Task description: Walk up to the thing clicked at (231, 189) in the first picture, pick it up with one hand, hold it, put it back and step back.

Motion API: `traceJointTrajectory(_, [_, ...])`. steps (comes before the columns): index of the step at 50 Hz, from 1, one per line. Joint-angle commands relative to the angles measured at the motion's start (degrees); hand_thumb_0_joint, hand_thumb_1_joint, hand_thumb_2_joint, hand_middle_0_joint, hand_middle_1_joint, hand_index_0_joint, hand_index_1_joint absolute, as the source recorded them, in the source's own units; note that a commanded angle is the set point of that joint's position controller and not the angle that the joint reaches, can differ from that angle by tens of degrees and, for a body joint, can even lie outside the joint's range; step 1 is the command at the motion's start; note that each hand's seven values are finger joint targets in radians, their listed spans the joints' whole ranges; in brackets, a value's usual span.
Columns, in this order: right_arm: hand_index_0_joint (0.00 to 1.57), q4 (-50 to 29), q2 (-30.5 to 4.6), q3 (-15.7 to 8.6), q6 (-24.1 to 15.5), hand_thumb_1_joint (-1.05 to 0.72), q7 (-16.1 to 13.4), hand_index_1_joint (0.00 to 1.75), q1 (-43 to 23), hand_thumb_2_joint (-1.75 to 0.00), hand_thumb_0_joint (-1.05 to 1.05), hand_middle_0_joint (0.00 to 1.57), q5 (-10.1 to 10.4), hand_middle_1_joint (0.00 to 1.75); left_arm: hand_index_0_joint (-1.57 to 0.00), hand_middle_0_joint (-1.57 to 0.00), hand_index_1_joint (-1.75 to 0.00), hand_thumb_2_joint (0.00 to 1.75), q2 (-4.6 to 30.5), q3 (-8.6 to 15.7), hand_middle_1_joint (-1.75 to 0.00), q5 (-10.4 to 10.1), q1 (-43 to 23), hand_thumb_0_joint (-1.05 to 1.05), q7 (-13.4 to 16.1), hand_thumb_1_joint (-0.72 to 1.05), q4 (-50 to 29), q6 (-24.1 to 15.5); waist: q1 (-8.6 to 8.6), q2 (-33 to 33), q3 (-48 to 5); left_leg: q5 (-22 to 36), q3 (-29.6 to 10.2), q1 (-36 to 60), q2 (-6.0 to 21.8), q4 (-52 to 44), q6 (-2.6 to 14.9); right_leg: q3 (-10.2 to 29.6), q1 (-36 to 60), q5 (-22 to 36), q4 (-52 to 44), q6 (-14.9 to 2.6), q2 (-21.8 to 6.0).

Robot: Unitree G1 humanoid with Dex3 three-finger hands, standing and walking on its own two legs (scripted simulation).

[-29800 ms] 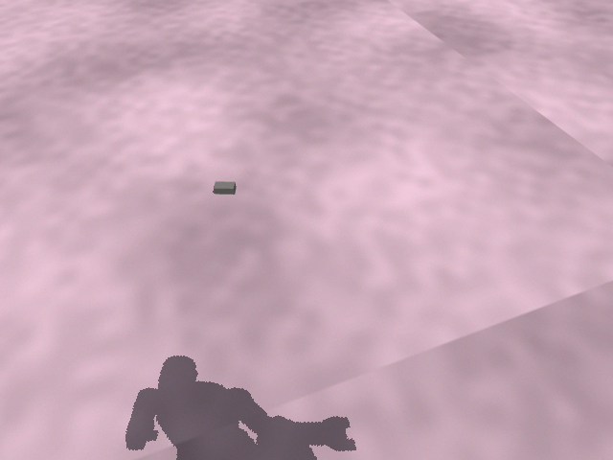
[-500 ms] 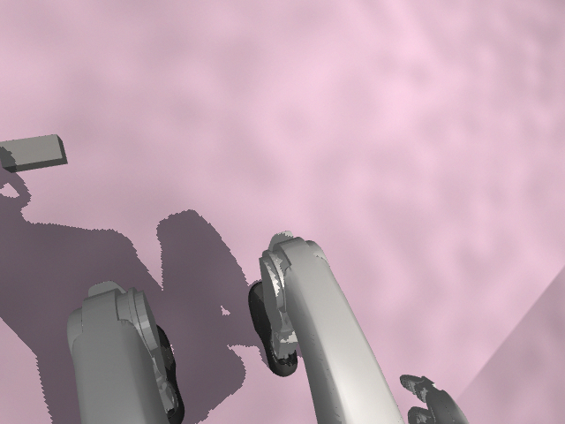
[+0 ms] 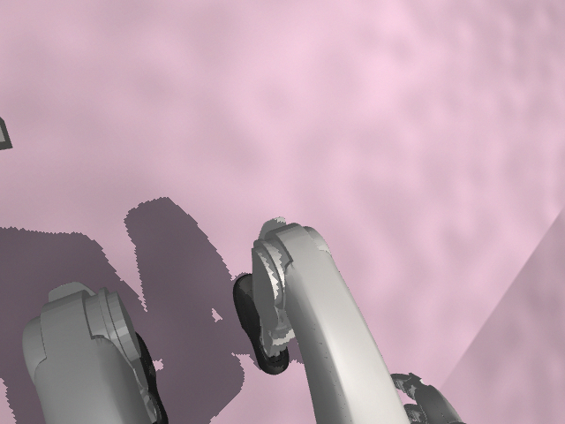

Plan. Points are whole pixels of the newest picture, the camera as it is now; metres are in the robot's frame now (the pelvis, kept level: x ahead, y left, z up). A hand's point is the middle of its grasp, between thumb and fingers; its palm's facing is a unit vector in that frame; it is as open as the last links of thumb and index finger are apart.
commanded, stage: approach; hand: left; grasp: from above
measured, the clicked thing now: out of the picture +0.56 +0.30 -0.34
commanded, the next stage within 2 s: rest palm in 0.76 s
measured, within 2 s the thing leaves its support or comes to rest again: neither
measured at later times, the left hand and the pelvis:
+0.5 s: hand out of the picture +0.56 +0.32 -0.20, palm faces -0.37 -0.04 -0.93, open 14.3 cm; pelvis +0.00 +0.00 -0.03, yaw -2 degrees
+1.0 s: hand out of the picture +0.55 +0.28 -0.21, palm faces -0.38 -0.04 -0.92, open 13.5 cm; pelvis +0.00 +0.00 -0.03, yaw -2 degrees
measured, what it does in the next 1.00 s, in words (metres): stands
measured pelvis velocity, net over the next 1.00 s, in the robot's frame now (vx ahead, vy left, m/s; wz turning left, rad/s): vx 0.00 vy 0.00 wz -0.04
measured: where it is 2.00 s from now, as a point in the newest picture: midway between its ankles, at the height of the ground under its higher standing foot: (208, 370)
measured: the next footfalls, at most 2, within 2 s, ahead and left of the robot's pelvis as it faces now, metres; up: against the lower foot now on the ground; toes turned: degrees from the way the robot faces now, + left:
none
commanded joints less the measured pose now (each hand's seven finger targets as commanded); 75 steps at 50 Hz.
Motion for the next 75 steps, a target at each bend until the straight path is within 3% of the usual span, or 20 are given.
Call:
traceJointTrajectory(1, [0.20, 0.8, -16.1, -4.0, 1.0, -0.89, 0.0, 0.30, 11.8, -0.89, 0.00, 0.20, -1.5, 0.30, -0.16, -0.13, -0.89, 0.87, 11.9, 1.2, -0.92, 2.0, -16.7, 0.00, 8.5, -0.41, -3.8, -2.8, -2.35, 25.9, -35.5, 16.1, 2.9, 32.0, 0.2, -10.7, -0.90, -4.1, 16.5, 11.9, -9.0, -4.60, 2.5])
traceJointTrajectory(7, [0.20, 1.9, -17.5, -3.0, -2.2, -0.89, 0.6, 0.30, 10.5, -0.89, 0.00, 0.20, -2.3, 0.30, -0.12, -0.14, -0.85, 0.94, 15.7, 1.9, -0.84, 4.9, -22.2, 0.00, 19.2, -0.49, -0.9, -2.0, -3.56, 30.8, -37.2, 11.6, 1.4, 35.0, 0.8, -11.3, -0.63, -5.3, 13.4, 10.6, -6.3, -3.66, 2.1])
traceJointTrajectory(9, [0.20, 2.2, -17.6, -2.8, -3.8, -0.89, 0.5, 0.30, 10.5, -0.89, 0.00, 0.20, -2.5, 0.30, -0.11, -0.14, -0.86, 0.96, 14.4, 1.3, -0.83, 4.9, -22.7, 0.00, 21.6, -0.52, 0.0, -0.9, -5.22, 30.7, -37.2, 11.3, 1.4, 34.9, 0.9, -10.1, -0.38, -5.4, 13.7, 11.3, -5.8, -3.42, 2.0])
traceJointTrajectory(14, [0.20, 4.0, -18.1, -2.4, -6.7, -0.90, 0.2, 0.30, 10.0, -0.89, 0.00, 0.20, -2.3, 0.30, -0.11, -0.16, -0.85, 0.99, 18.5, 2.8, -0.79, 5.3, -25.1, 0.00, 25.0, -0.57, 0.2, 3.5, -4.33, 32.3, -39.5, 11.9, 2.6, 32.4, 0.9, -8.5, -0.32, -4.8, 15.9, 13.2, -5.3, -3.34, 2.2])
traceJointTrajectory(18, [0.20, 4.2, -18.0, -2.4, -8.1, -0.91, 0.7, 0.30, 10.4, -0.90, 0.00, 0.20, -1.6, 0.30, -0.11, -0.17, -0.86, 1.00, 18.8, 2.8, -0.81, 4.3, -24.6, 0.00, 23.0, -0.58, -0.8, 6.9, -4.53, 32.4, -40.5, 14.1, 2.9, 31.3, 1.2, -7.1, -0.25, -4.4, 16.9, 15.1, -5.3, -3.31, 2.2])
traceJointTrajectory(22, [0.20, 3.8, -18.0, -3.3, -7.1, -0.91, 1.5, 0.30, 11.5, -0.90, 0.00, 0.20, -1.0, 0.30, -0.11, -0.16, -0.88, 1.00, 20.8, 4.2, -0.83, 3.1, -21.5, 0.00, 17.6, -0.58, -3.8, 9.4, -3.01, 32.6, -42.6, 16.6, 3.0, 30.0, 1.4, -7.3, -0.49, -4.0, 19.4, 16.3, -5.8, -3.60, 2.3])
traceJointTrajectory(23, [0.20, 2.8, -17.8, -3.5, -6.5, -0.91, 1.7, 0.30, 11.2, -0.90, 0.00, 0.20, -0.8, 0.30, -0.11, -0.15, -0.89, 0.99, 18.2, 2.6, -0.85, 3.0, -18.9, 0.00, 15.5, -0.57, -3.0, 10.1, -2.63, 31.9, -42.9, 17.7, 3.0, 29.9, 1.3, -7.5, -0.56, -4.0, 19.7, 16.6, -5.9, -3.74, 2.3])
traceJointTrajectory(25, [0.20, 2.9, -17.8, -4.1, -4.9, -0.91, 2.1, 0.30, 13.0, -0.90, 0.00, 0.20, -0.5, 0.30, -0.11, -0.13, -0.92, 0.97, 17.3, 3.9, -0.90, 1.9, -13.2, 0.00, 11.4, -0.54, -1.9, 10.9, -2.47, 27.5, -39.3, 18.0, 2.9, 27.3, 1.0, -7.7, -0.37, -4.1, 19.6, 16.3, -7.1, -4.10, 2.2])
traceJointTrajectory(27, [0.20, 1.8, -17.9, -4.4, -3.4, -0.90, 2.4, 0.30, 13.4, -0.90, 0.00, 0.20, -0.6, 0.30, -0.12, -0.12, -0.94, 0.94, 12.5, 1.4, -0.93, 0.4, -10.7, 0.00, 7.1, -0.51, -3.4, 10.7, -3.16, 24.5, -37.8, 19.1, 2.7, 26.2, 0.9, -8.0, -0.25, -4.4, 21.7, 17.7, -7.8, -4.17, 2.4])
traceJointTrajectory(32, [0.20, -0.6, -19.0, -4.3, -1.5, -0.90, 1.6, 0.30, 13.6, -0.89, 0.00, 0.20, -0.5, 0.30, -0.21, -0.16, -0.91, 0.80, 9.8, -0.8, -0.96, -2.4, -13.1, 0.00, 1.1, -0.34, -10.1, 6.0, -4.24, 19.8, -34.2, 17.2, 1.6, 23.6, 0.1, -7.0, -0.48, -4.9, 21.1, 14.8, -9.0, -4.74, 2.4])
traceJointTrajectory(35, [0.20, -0.2, -18.1, -2.9, -1.1, -0.90, 1.2, 0.30, 12.3, -0.89, 0.00, 0.20, -1.0, 0.30, -0.22, -0.18, -0.88, 0.81, 10.4, -1.6, -0.92, -2.4, -16.7, 0.00, 2.6, -0.34, -10.9, 1.1, -4.23, 21.0, -33.2, 13.0, 1.6, 24.5, 0.4, -6.9, -0.73, -5.2, 19.3, 10.3, -9.1, -4.60, 2.7])
traceJointTrajectory(36, [0.20, 0.1, -19.0, -3.0, -1.2, -0.90, 0.8, 0.30, 12.1, -0.89, 0.00, 0.20, -1.3, 0.30, -0.21, -0.17, -0.88, 0.81, 12.8, -0.1, -0.92, -2.0, -19.7, 0.00, 4.2, -0.35, -14.3, -0.9, -4.22, 23.0, -34.1, 13.1, 1.3, 26.8, 0.3, -7.1, -1.01, -5.6, 18.4, 10.5, -9.0, -4.52, 2.6])
traceJointTrajectory(39, [0.20, 0.7, -18.3, -1.9, -1.6, -0.90, 1.0, 0.30, 10.9, -0.89, 0.00, 0.20, -2.4, 0.30, -0.19, -0.15, -0.89, 0.83, 13.6, -0.3, -0.92, 1.3, -20.9, 0.00, 10.8, -0.38, -10.0, -3.3, -3.74, 29.8, -35.8, 13.8, 0.8, 33.6, 0.6, -8.4, -1.58, -6.3, 16.1, 11.1, -6.8, -4.42, 2.8])
traceJointTrajectory(45, [0.20, 2.2, -18.1, -2.4, -4.6, -0.90, 1.3, 0.30, 10.1, -0.90, 0.00, 0.20, -2.6, 0.30, -0.17, -0.19, -0.84, 0.90, 13.0, -0.1, -0.82, 6.1, -25.9, 0.00, 21.6, -0.43, -2.5, 1.4, -4.96, 35.1, -37.4, 12.7, 0.9, 36.2, 1.0, -10.3, -1.02, -6.4, 11.9, 13.1, -5.1, -3.86, 2.6])
traceJointTrajectory(48, [0.20, 2.5, -18.3, -2.0, -5.8, -0.90, 1.3, 0.30, 9.8, -0.90, 0.00, 0.20, -2.2, 0.30, -0.17, -0.21, -0.83, 0.91, 10.9, -1.5, -0.79, 5.6, -23.5, 0.00, 23.7, -0.45, 4.8, 5.5, -6.10, 30.2, -33.7, 11.6, 1.8, 29.5, 0.9, -9.0, -0.21, -6.1, 12.8, 13.6, -5.8, -3.59, 2.8])
traceJointTrajectory(50, [0.20, 2.9, -18.0, -1.6, -6.8, -0.90, 1.4, 0.30, 10.2, -0.90, 0.00, 0.20, -2.0, 0.30, -0.17, -0.21, -0.84, 0.92, 9.2, -3.2, -0.80, 4.8, -22.1, 0.00, 23.2, -0.46, 7.9, 7.6, -7.04, 27.2, -31.2, 9.9, 2.4, 25.5, 0.8, -8.7, 0.38, -5.5, 14.6, 12.9, -6.5, -3.42, 3.1])
traceJointTrajectory(55, [0.20, 1.6, -19.2, -1.1, -8.0, -0.91, 1.4, 0.30, 10.5, -0.90, 0.00, 0.20, -1.5, 0.30, -0.17, -0.19, -0.88, 0.91, 13.4, -1.3, -0.86, 2.2, -20.6, 0.00, 19.2, -0.46, 7.4, 10.1, -6.57, 24.5, -33.9, 12.6, 1.9, 24.3, 1.2, -7.6, 0.36, -5.0, 17.7, 14.2, -6.0, -3.37, 2.5])
traceJointTrajectory(61, [0.20, 0.1, -19.9, 0.5, -6.9, -0.91, 1.4, 0.30, 10.8, -0.90, 0.00, 0.20, -1.6, 0.30, -0.17, -0.20, -0.87, 0.92, 17.2, 0.8, -0.84, 0.7, -16.9, 0.00, 14.9, -0.47, 4.9, 8.1, -6.41, 22.1, -33.7, 13.6, 1.9, 21.6, 1.1, -5.4, 0.12, -5.1, 22.5, 13.8, -6.7, -3.78, 2.8])
traceJointTrajectory(68, [0.20, -0.2, -20.7, 1.3, -6.6, -0.91, 1.3, 0.30, 11.2, -0.90, 0.00, 0.20, -2.7, 0.30, -0.18, -0.21, -0.85, 0.90, 19.8, 1.8, -0.81, 1.4, -19.4, 0.00, 16.2, -0.46, -3.9, 2.2, -6.51, 28.3, -34.3, 15.0, 0.9, 27.4, 1.6, -5.2, -0.96, -6.2, 21.0, 14.1, -6.2, -4.20, 2.8])
traceJointTrajectory(75, [0.20, 1.6, -20.1, 1.7, -7.4, -0.91, 1.9, 0.30, 10.6, -0.90, 0.00, 0.20, -3.6, 0.30, -0.21, -0.26, -0.78, 0.89, 20.0, 1.7, -0.73, 3.2, -17.7, 0.00, 20.3, -0.42, 0.5, 1.2, -6.82, 30.2, -33.2, 15.9, 0.3, 29.4, 2.3, -5.0, -0.53, -6.7, 19.9, 15.4, -5.7, -3.46, 3.4])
